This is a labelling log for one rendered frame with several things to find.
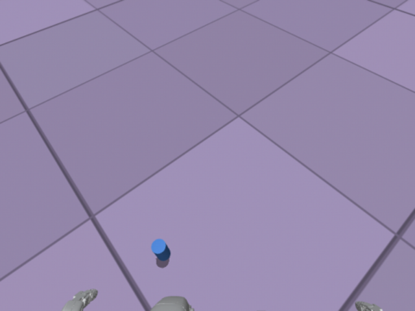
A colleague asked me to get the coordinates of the can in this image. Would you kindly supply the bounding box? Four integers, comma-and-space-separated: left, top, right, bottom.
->
151, 239, 171, 261

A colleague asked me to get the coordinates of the left robot hand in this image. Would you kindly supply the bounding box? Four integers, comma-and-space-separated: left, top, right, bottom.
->
61, 289, 98, 311

